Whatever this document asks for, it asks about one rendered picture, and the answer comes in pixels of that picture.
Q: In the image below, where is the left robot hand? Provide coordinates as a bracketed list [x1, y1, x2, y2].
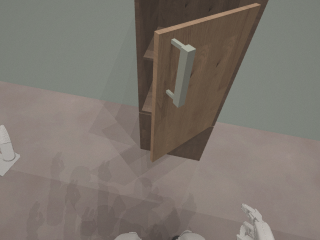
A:
[0, 125, 20, 177]

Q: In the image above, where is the handle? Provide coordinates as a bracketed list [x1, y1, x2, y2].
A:
[166, 38, 196, 108]

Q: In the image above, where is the right robot shin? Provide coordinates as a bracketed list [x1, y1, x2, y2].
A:
[179, 230, 192, 237]

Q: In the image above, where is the right robot hand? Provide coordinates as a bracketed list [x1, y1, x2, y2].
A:
[236, 203, 275, 240]

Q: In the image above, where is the cupboard door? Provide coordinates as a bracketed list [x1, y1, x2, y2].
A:
[150, 3, 261, 163]

